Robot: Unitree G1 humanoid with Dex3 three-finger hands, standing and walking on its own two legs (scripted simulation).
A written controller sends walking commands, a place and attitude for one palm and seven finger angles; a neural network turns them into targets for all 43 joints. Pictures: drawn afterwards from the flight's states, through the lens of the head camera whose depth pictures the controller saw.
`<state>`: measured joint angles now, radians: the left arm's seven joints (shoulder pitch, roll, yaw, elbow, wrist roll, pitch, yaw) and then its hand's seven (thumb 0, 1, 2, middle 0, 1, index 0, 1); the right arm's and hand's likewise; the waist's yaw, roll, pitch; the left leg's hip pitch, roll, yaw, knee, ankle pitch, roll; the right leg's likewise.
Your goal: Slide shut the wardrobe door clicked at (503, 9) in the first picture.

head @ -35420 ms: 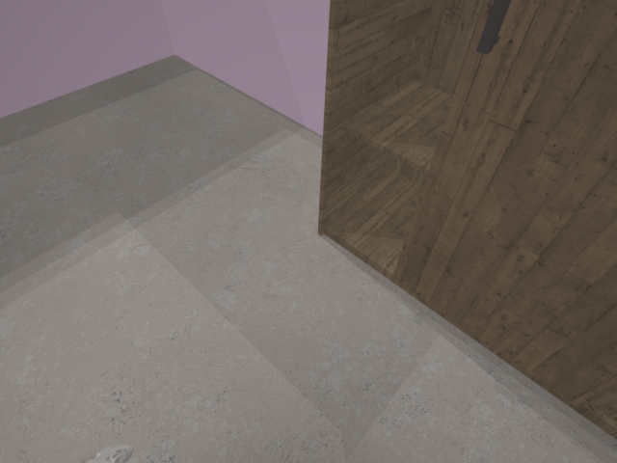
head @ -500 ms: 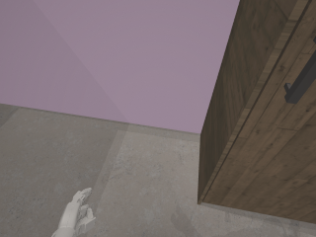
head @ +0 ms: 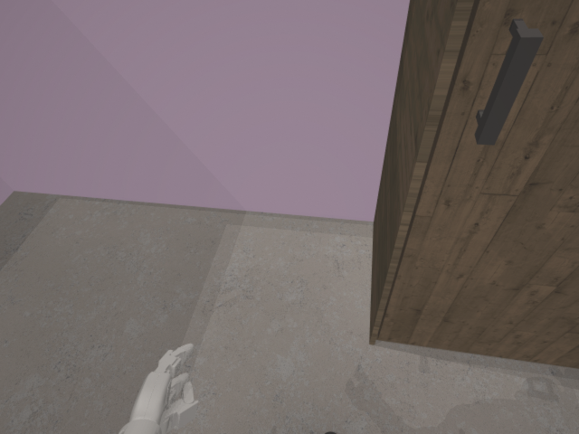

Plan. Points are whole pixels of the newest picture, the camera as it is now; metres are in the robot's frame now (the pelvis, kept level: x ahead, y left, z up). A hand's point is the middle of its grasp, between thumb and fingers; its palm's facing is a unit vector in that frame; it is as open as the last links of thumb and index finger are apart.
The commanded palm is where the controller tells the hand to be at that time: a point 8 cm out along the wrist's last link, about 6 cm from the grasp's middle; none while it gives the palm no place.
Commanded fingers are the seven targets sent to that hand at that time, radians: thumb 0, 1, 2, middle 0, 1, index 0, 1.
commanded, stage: step back with the hand held close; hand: right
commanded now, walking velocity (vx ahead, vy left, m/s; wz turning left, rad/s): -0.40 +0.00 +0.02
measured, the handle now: (500, 84) +0.48 -0.28 +0.23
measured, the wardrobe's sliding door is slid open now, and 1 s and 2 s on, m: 0.00 0.00 0.00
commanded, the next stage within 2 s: stop stepping back and stand still in 0.08 s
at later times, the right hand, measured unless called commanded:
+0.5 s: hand out of the picture +0.17 -0.31 +0.13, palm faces +0.48 +0.86 -0.19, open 7.4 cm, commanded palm +0.08 -0.32 +0.17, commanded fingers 0.00 -0.90 -0.90 0.20 0.30 0.20 0.30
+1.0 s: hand out of the picture +0.14 -0.32 +0.14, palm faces +0.41 +0.87 -0.28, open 7.4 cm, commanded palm +0.07 -0.37 +0.17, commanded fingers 0.00 -0.90 -0.90 0.20 0.30 0.20 0.30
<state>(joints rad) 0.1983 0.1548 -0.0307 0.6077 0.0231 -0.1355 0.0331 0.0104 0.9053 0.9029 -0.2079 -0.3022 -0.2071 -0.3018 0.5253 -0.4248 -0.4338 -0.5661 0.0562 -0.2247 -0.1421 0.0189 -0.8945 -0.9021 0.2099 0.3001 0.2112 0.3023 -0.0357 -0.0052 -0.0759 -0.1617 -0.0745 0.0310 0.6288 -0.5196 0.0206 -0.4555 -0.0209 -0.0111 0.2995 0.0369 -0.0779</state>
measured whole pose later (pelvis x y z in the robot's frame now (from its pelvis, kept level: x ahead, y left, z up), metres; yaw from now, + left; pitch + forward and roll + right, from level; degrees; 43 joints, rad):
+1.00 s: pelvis -0.09 -0.08 -0.02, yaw +3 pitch -3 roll +1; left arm 0.25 0.19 -0.01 0.65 0.02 -0.13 0.07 0.01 0.91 0.90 -0.20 -0.30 -0.20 -0.30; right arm 0.42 -0.33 -0.37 -0.48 0.04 -0.13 -0.15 0.03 -0.90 -0.90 0.21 0.30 0.21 0.30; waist 0.01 0.06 0.01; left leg -0.23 0.01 0.05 0.75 -0.49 0.01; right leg -0.37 -0.05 -0.05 0.66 -0.25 -0.01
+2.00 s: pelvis -0.08 -0.10 -0.02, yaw +0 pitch +0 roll +2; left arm 0.28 0.27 -0.02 0.96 0.03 0.04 -0.01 0.01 0.91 0.90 -0.21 -0.30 -0.20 -0.30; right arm 0.32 -0.21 0.02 0.95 -0.02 0.06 0.02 0.02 -0.94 -0.90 0.21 0.30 0.21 0.30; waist 0.01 0.05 0.07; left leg -0.21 0.02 0.11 0.54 -0.33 0.01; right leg -0.38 -0.01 -0.02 0.58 -0.20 -0.04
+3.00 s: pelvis -0.04 -0.09 +0.00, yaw +2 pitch +0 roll +0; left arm 0.10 0.33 -0.01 1.13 0.01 0.00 0.00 0.00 0.91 0.90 -0.21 -0.30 -0.20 -0.30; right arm 0.12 -0.32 -0.01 1.12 -0.01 -0.01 0.00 0.01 -0.91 -0.90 0.21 0.30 0.21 0.30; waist 0.00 0.00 0.05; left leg -0.02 0.02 0.08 0.29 -0.26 0.00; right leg -0.19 0.00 -0.06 0.35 -0.16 -0.02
